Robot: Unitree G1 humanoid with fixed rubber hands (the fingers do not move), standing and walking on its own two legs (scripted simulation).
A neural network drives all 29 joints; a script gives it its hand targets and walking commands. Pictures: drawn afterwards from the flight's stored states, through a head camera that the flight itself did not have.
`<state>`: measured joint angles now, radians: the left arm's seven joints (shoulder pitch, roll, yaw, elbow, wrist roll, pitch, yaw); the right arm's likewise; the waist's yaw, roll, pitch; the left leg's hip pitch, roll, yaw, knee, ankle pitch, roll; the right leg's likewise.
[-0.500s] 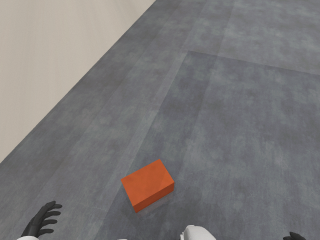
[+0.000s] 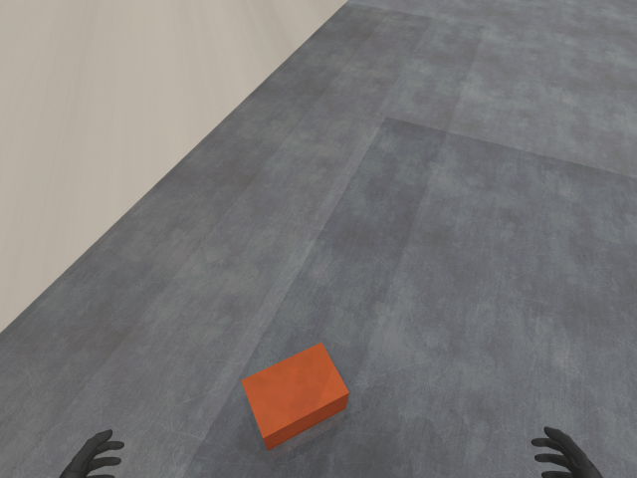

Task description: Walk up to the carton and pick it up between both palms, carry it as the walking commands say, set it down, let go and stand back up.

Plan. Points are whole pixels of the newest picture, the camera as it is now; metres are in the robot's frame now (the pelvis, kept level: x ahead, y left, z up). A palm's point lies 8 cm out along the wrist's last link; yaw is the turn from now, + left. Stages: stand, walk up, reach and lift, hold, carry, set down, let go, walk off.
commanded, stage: walk up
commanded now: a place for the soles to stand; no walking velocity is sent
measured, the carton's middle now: (295, 395) +0.44 +0.06 -0.70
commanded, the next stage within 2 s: none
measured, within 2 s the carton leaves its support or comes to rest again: neither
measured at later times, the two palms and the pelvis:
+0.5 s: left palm out of the picture +0.09 +0.32 -0.10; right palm out of the picture +0.05 -0.34 -0.09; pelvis -0.01 -0.01 +0.00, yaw +3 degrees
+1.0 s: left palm out of the picture +0.05 +0.21 -0.10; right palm (612, 400) +0.23 -0.41 -0.09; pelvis +0.05 -0.12 -0.01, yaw +18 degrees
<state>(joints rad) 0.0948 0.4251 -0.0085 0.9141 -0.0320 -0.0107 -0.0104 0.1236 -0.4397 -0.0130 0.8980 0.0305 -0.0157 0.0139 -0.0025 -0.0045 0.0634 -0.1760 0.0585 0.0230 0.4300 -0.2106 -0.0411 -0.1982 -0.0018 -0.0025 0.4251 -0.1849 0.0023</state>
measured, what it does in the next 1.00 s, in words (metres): steps to the right, turning left: right foot, then left foot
